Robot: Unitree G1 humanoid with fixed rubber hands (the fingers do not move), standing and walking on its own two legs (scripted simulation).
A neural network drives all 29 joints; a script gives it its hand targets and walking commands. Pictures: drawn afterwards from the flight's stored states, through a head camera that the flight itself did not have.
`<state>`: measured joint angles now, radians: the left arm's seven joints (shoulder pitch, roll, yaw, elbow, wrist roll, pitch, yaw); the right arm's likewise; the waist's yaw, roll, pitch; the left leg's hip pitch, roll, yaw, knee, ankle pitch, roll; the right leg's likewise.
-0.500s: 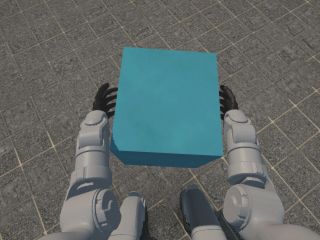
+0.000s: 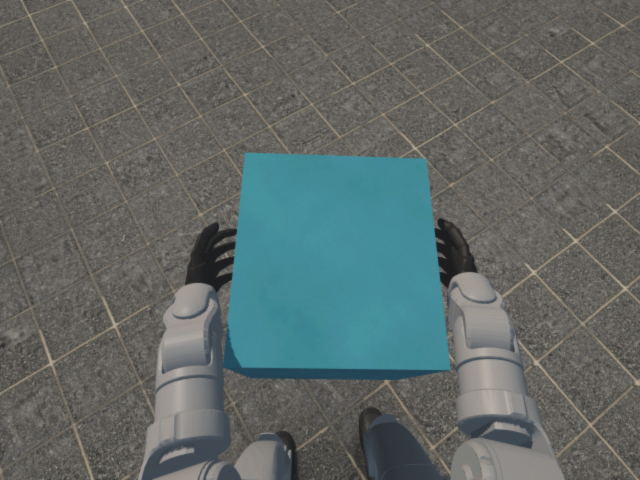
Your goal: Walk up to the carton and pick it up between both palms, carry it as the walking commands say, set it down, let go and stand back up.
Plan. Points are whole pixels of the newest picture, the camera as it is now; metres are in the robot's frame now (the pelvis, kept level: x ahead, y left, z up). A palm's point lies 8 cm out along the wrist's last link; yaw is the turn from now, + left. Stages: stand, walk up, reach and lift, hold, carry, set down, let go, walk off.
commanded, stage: reach and lift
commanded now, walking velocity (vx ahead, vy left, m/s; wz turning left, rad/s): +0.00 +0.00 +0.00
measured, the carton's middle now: (330, 280) +0.37 -0.02 -0.11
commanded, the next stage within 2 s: hold in 1.82 s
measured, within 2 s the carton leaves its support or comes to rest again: neither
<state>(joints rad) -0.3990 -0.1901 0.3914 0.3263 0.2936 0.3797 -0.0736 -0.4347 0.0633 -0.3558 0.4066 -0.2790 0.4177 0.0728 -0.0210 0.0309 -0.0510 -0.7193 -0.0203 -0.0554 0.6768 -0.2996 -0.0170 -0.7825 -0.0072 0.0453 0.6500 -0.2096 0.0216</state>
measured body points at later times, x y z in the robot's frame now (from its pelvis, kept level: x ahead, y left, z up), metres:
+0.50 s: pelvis +0.00 +0.01 +0.03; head +0.04 +0.00 +0.47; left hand +0.33 +0.15 +0.03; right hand +0.32 -0.18 +0.02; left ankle +0.00 +0.13 -0.71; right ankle +0.05 -0.13 -0.71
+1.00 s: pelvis +0.01 +0.00 +0.03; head -0.01 +0.00 +0.48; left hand +0.31 +0.16 +0.07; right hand +0.31 -0.17 +0.06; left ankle +0.00 +0.13 -0.71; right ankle +0.05 -0.13 -0.71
